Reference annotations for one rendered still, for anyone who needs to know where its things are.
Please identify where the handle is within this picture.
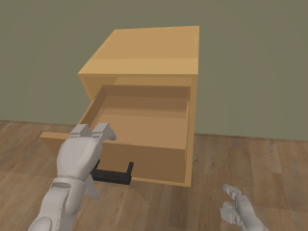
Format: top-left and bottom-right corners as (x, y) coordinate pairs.
(90, 159), (134, 185)

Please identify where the right robot hand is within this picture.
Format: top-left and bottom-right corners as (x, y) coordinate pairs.
(219, 184), (256, 227)

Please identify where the left robot forearm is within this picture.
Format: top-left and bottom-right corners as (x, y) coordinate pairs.
(28, 176), (87, 231)

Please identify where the left robot hand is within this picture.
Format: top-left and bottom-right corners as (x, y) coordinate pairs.
(57, 122), (116, 200)

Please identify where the cabinet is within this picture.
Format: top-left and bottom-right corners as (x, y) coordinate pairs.
(77, 25), (199, 188)

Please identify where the drawer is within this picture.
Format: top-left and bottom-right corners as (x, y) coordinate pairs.
(39, 85), (191, 184)

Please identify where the right robot forearm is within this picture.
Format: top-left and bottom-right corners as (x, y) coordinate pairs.
(240, 215), (269, 231)

